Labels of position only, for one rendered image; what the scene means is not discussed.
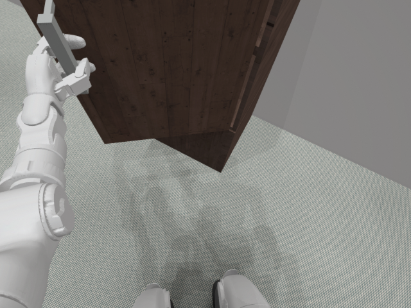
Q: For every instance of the robot left forearm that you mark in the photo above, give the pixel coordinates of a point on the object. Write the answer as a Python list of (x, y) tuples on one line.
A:
[(42, 151)]

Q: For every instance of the cupboard door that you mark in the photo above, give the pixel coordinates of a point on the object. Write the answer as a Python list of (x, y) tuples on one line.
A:
[(164, 68)]

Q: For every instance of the left robot shin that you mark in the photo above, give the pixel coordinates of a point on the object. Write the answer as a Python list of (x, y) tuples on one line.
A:
[(153, 285)]

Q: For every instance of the handle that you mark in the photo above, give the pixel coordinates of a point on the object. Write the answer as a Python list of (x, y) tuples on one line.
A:
[(56, 40)]

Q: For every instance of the robot left thigh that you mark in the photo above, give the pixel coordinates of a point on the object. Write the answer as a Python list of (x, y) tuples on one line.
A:
[(153, 298)]

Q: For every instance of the left robot hand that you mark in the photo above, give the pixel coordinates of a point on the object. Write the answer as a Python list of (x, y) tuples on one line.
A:
[(44, 77)]

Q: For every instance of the left robot upper arm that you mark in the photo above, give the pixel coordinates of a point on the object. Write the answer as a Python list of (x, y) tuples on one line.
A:
[(33, 220)]

